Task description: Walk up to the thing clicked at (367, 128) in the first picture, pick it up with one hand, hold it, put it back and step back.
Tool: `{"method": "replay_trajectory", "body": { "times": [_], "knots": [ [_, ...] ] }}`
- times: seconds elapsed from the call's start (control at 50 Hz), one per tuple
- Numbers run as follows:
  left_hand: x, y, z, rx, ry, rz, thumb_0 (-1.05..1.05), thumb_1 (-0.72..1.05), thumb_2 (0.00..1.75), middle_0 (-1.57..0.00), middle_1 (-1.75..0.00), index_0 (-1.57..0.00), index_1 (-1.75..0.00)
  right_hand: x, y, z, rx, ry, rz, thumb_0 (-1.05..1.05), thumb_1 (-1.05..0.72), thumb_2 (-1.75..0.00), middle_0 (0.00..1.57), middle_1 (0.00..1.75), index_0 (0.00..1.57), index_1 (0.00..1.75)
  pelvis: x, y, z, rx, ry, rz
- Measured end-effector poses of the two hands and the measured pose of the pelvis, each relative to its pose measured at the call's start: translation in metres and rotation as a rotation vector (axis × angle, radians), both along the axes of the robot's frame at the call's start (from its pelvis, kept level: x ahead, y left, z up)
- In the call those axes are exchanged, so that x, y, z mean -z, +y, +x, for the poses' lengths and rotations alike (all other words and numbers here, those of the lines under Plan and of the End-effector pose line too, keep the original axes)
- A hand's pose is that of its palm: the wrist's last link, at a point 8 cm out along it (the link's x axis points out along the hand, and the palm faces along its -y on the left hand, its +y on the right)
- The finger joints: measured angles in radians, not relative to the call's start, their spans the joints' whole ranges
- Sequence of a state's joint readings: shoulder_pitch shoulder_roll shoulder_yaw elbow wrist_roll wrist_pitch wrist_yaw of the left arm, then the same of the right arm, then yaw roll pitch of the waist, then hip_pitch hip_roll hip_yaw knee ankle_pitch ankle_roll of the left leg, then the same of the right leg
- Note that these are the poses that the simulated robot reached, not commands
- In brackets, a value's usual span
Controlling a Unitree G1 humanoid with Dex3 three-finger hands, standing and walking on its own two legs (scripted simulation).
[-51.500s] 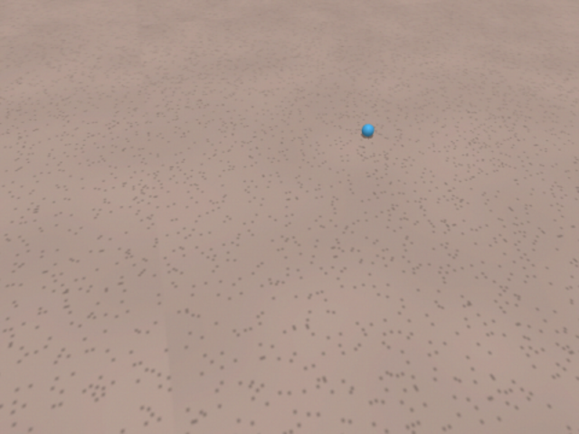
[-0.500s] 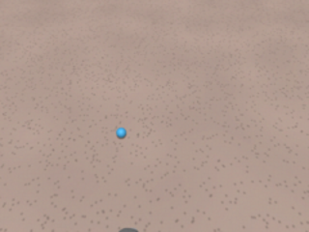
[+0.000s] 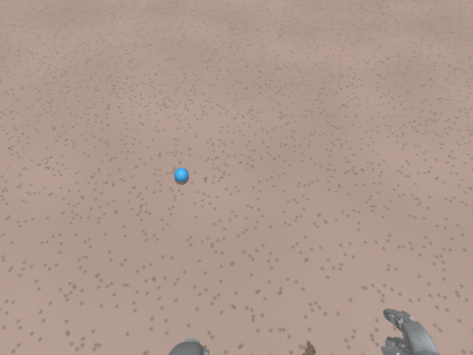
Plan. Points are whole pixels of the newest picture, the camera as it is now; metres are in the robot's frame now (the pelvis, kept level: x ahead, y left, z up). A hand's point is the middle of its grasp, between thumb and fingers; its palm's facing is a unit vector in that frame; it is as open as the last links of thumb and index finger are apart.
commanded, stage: step back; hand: left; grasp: from above
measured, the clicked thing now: (181, 174) +1.05 +0.27 -0.71
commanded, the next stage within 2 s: stand in 1.10 s
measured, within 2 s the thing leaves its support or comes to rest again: neither
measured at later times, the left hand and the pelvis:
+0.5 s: hand out of the picture +0.03 +0.30 -0.13, palm faces +0.04 -0.92 -0.39, open 7.4 cm; pelvis -0.03 +0.01 +0.02, yaw +3 degrees
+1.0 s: hand out of the picture +0.10 +0.28 -0.13, palm faces +0.09 -0.93 -0.36, open 7.4 cm; pelvis +0.02 +0.01 +0.01, yaw +4 degrees
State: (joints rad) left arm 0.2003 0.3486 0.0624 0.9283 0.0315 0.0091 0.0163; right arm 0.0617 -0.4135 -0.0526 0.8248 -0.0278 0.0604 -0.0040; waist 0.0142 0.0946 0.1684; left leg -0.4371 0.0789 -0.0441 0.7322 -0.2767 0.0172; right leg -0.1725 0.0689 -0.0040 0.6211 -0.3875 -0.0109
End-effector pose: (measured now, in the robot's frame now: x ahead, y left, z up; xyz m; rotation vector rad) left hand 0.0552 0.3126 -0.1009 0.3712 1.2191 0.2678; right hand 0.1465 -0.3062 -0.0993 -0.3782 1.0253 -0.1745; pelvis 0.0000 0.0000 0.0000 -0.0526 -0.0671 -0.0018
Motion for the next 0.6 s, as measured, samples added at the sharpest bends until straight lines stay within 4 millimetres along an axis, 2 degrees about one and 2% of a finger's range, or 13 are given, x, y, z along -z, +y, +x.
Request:
{"method": "replay_trajectory", "body": {
  "times": [0.06, 0.1, 0.2, 0.28, 0.36, 0.42, 0.52, 0.6],
  "knots": [
    [-0.009, -0.004, -0.033, -0.018, 0.021, 0.008, 0.01, 0.9, 0.9, -0.2, -0.3, -0.2, -0.3, 0.002, 0.0, -0.027, 0.023, 0.043, 0.031, 0.01, -0.91, -0.89, 0.2, 0.3, 0.2, 0.3, -0.006, -0.004, -0.009, 0.023, 0.007, 0.048],
    [-0.016, -0.002, -0.047, -0.033, 0.032, 0.021, 0.01, 0.9, 0.9, -0.2, -0.3, -0.2, -0.3, 0.003, -0.001, -0.046, 0.036, 0.07, 0.048, 0.01, -0.91, -0.89, 0.2, 0.3, 0.2, 0.3, -0.011, -0.004, -0.014, 0.018, 0.012, 0.07],
    [-0.025, 0.011, -0.06, -0.048, -0.009, 0.04, 0.01, 0.9, 0.9, -0.2, -0.3, -0.2, -0.3, 0.012, -0.002, -0.093, 0.029, 0.174, 0.034, 0.01, -0.91, -0.89, 0.2, 0.3, 0.2, 0.3, -0.012, 0.002, -0.029, -0.032, 0.034, 0.063],
    [-0.02, 0.029, -0.063, -0.067, -0.045, 0.033, 0.01, 0.9, 0.9, -0.2, -0.3, -0.2, -0.3, 0.015, 0.009, -0.117, 0.004, 0.252, 0.016, 0.01, -0.91, -0.89, 0.2, 0.3, 0.2, 0.3, -0.008, 0.012, -0.037, -0.079, 0.038, 0.061],
    [-0.013, 0.035, -0.065, -0.067, -0.017, 0.01, 0.01, 0.9, 0.9, -0.2, -0.3, -0.2, -0.3, 0.006, 0.023, -0.128, 0.021, 0.221, 0.026, 0.01, -0.91, -0.89, 0.2, 0.3, 0.2, 0.3, -0.011, 0.019, -0.037, -0.062, 0.027, 0.086],
    [-0.013, 0.034, -0.057, -0.054, -0.012, -0.015, 0.01, 0.9, 0.9, -0.2, -0.3, -0.2, -0.3, -0.003, 0.023, -0.131, 0.037, 0.204, 0.024, 0.01, -0.9, -0.89, 0.2, 0.3, 0.2, 0.3, -0.017, 0.018, -0.033, -0.065, 0.029, 0.068],
    [-0.013, 0.023, -0.03, -0.016, -0.041, -0.03, 0.01, 0.9, 0.9, -0.2, -0.3, -0.2, -0.3, -0.007, 0.01, -0.126, 0.054, 0.188, 0.009, 0.01, -0.9, -0.89, 0.2, 0.3, 0.2, 0.3, -0.016, 0.009, -0.025, -0.053, 0.024, 0.07],
    [-0.01, 0.006, -0.007, -0.004, -0.08, -0.02, 0.01, 0.9, 0.9, -0.2, -0.3, -0.2, -0.3, 0.006, -0.008, -0.113, 0.069, 0.191, 0.005, 0.01, -0.9, -0.89, 0.2, 0.3, 0.2, 0.3, -0.007, -0.002, -0.016, -0.05, 0.011, 0.051]
  ]
}}
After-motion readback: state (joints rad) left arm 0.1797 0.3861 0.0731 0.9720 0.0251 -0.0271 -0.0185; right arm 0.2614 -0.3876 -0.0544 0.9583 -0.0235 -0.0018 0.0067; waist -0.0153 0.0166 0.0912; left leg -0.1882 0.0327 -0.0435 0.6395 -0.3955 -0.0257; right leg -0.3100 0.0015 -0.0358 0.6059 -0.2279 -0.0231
